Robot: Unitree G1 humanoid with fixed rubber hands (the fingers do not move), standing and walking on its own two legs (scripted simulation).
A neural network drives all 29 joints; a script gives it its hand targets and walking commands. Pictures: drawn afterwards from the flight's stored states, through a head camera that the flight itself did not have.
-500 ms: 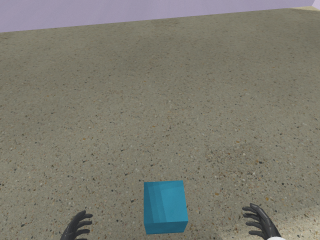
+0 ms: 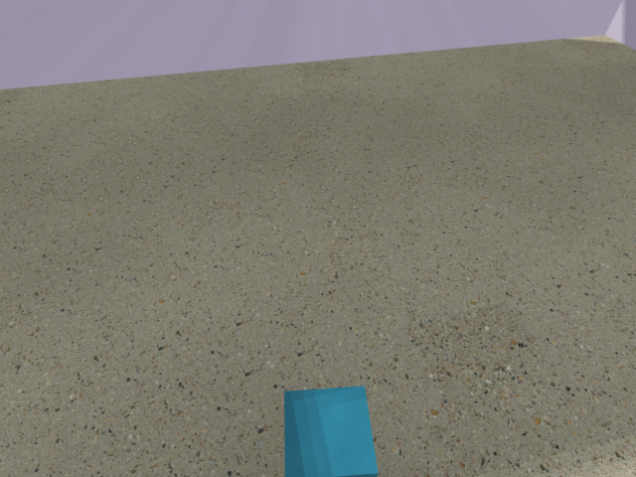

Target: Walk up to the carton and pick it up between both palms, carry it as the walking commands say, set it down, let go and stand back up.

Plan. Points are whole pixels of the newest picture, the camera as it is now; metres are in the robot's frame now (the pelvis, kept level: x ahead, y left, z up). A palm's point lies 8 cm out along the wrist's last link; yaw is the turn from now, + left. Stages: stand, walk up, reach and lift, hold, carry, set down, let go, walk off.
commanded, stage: stand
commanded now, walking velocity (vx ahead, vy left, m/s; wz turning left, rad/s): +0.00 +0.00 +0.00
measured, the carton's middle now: (327, 445) +0.34 -0.01 -0.64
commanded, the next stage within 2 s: none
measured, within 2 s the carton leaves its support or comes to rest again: neither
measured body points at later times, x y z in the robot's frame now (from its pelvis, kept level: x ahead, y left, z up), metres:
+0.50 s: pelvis -0.03 +0.01 +0.01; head -0.04 +0.01 +0.46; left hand -0.01 +0.25 -0.15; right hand -0.04 -0.24 -0.14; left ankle -0.09 +0.11 -0.73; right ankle -0.06 -0.13 -0.73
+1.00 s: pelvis -0.05 +0.02 +0.01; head -0.06 +0.02 +0.46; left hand -0.07 +0.24 -0.15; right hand -0.09 -0.21 -0.15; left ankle -0.09 +0.11 -0.73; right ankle -0.06 -0.13 -0.73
